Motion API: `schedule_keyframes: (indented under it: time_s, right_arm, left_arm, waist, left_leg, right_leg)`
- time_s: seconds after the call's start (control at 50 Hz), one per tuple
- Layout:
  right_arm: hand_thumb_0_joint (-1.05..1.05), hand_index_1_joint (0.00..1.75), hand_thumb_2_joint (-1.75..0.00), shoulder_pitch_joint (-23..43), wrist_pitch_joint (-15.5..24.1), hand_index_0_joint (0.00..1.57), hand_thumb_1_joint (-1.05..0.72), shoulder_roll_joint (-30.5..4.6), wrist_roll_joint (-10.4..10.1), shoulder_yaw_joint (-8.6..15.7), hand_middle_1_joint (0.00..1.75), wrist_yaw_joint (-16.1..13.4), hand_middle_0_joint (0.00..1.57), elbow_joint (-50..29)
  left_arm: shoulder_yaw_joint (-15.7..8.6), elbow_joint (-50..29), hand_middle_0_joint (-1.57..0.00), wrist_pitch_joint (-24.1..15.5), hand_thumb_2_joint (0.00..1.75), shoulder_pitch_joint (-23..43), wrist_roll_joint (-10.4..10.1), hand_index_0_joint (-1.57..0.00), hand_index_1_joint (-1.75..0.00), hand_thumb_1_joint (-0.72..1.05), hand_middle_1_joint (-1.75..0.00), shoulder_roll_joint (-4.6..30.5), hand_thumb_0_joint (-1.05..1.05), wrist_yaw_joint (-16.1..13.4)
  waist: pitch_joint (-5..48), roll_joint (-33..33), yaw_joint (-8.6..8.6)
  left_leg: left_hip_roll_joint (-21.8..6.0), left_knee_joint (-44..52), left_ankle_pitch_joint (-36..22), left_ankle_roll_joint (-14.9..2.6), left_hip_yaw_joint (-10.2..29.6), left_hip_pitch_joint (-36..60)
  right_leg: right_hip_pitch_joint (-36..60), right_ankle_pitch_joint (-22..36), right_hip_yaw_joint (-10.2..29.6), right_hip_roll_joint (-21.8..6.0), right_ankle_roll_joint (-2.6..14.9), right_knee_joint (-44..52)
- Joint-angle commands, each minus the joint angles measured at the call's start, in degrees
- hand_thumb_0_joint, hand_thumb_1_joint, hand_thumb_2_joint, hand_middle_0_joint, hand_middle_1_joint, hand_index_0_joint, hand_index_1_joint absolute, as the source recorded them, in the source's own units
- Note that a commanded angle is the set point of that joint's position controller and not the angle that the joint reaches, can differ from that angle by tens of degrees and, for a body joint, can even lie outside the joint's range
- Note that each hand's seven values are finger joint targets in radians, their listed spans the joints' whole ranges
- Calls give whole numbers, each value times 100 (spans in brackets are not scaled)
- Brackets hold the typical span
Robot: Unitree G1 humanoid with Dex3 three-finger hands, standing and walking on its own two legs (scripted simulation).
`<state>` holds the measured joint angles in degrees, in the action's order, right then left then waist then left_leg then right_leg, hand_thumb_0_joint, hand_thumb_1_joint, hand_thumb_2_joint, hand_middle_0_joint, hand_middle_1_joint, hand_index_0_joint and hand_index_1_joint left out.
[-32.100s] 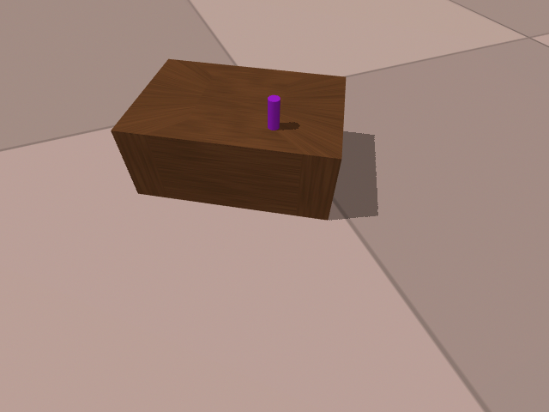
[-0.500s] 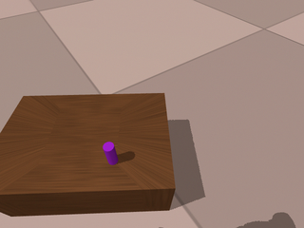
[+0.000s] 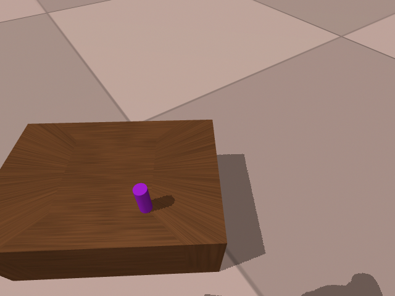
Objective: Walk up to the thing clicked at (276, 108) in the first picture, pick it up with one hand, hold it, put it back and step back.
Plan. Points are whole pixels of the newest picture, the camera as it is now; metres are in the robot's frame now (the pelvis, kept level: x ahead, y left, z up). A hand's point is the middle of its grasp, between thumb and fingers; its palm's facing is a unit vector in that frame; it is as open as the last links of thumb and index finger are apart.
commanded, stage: stand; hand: left
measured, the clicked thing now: (143, 198) +0.49 +0.21 -0.32
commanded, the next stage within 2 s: step back in 0.50 s
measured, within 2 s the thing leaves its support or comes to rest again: neither
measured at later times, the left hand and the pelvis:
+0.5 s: hand out of the picture +0.08 +0.25 -0.15, palm faces -0.01 -0.94 -0.35, open 7.3 cm; pelvis +0.00 +0.00 +0.00, yaw +0 degrees
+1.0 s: hand out of the picture +0.06 +0.31 -0.18, palm faces -0.07 -0.93 -0.36, open 7.3 cm; pelvis -0.08 +0.06 -0.02, yaw -2 degrees
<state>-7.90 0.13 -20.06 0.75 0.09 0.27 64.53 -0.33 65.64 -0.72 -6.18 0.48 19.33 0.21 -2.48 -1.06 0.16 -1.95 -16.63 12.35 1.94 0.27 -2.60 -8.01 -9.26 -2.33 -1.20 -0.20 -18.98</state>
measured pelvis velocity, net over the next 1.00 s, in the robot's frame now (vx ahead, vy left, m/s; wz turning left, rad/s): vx -0.08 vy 0.06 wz -0.04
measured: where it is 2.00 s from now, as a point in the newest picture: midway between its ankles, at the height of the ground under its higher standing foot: outside the picture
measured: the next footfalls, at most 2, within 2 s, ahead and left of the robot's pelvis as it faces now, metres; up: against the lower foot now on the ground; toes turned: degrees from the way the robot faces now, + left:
right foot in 1.24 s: -0.12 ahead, -0.08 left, +0.00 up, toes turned -2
left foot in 1.58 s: -0.19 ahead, +0.16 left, +0.00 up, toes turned -4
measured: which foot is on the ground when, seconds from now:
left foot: down 0.00-1.00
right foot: down 0.00-0.82, up 0.84-1.00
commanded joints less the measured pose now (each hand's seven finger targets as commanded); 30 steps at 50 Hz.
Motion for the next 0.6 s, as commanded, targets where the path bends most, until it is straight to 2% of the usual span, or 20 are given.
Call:
schedule_keyframes:
  time_s: [0.0,0.06,0.1,0.22,0.32,0.42,0.46,0.48,0.52,0.56,0.58]
  right_arm:
    - [0,30,-90,103,138,20,-90,-1160,3,188,30,-100,20,-330]
    - [0,30,-90,105,139,20,-90,-1151,10,178,30,-93,20,-337]
    - [0,30,-90,177,145,20,-90,-1216,9,200,30,-100,20,-351]
    - [0,30,-90,157,135,20,-90,-1185,3,197,30,-100,20,-356]
    - [0,30,-90,147,137,20,-90,-1213,3,192,30,-97,20,-353]
    - [0,30,-90,164,147,20,-90,-1186,1,190,30,-104,20,-361]
    - [0,30,-90,147,152,20,-90,-1166,-6,177,30,-101,20,-346]
    - [0,30,-90,376,43,20,-90,-1504,-47,357,30,-79,20,-480]
    - [0,30,-90,183,-24,20,-90,-1345,-123,363,30,-77,20,-623]
    - [0,30,-90,170,-96,20,-90,-1320,-129,418,30,-73,20,-807]
    - [0,30,-90,163,-144,20,-90,-1233,-132,426,30,-70,20,-860]
  left_arm:
    - [-230,-299,-20,-111,90,228,-21,-20,-30,90,-30,1279,0,-76]
    - [-229,-297,-20,-113,90,217,-36,-20,-30,90,-30,1289,0,-73]
    - [-219,-318,-20,-100,90,198,-17,-20,-30,90,-30,1270,0,-72]
    - [-208,-315,-20,-114,90,211,-12,-20,-30,90,-30,1266,0,-81]
    - [-215,-290,-20,-107,90,188,-20,-20,-30,90,-30,1261,0,-73]
    - [-219,-295,-20,-109,90,205,-13,-20,-30,90,-30,1278,0,-76]
    - [-220,-306,-20,-106,90,216,-23,-20,-30,90,-30,1293,0,-73]
    - [-456,-594,-20,-51,90,213,-111,-20,-30,90,-30,1636,0,-100]
    - [-495,-758,-20,-17,90,133,-128,-20,-30,90,-30,1604,0,-139]
    - [-547,-967,-20,15,90,68,-110,-20,-30,90,-30,1687,0,-152]
    - [-583,-1050,-20,43,90,140,-92,-20,-30,90,-30,1783,0,-155]
  waist:
    - [367,102,-10]
    - [313,99,-11]
    - [362,42,23]
    - [422,145,-15]
    - [394,76,2]
    - [399,99,-2]
    - [367,81,12]
    - [-123,172,56]
    - [380,250,5]
    - [763,489,15]
    - [750,690,8]
  left_leg:
    - [-566,259,-861,-224,363,-319]
    - [-561,280,-755,-216,361,-362]
    - [-599,258,-834,-232,374,-317]
    - [-601,187,-1004,-241,342,-247]
    - [-583,260,-816,-235,357,-337]
    - [-595,209,-1043,-240,343,-252]
    - [-607,253,-1011,-222,352,-215]
    - [-522,-384,-1887,-379,399,-550]
    - [-464,-849,-2260,-414,240,-509]
    - [-177,-1629,-1686,-408,35,-534]
    - [88,-2067,-1018,-347,-56,-771]
  right_leg:
    - [437,1145,603,-700,151,193]
    - [394,942,601,-684,141,209]
    - [397,997,586,-692,159,182]
    - [406,1273,586,-705,155,165]
    - [450,1074,583,-685,136,195]
    - [440,1310,587,-701,151,180]
    - [390,1193,584,-696,156,170]
    - [7,2292,653,-600,145,-298]
    - [263,2796,633,-674,331,-549]
    - [194,2976,941,-977,660,-496]
    - [130,2883,1234,-1270,936,-340]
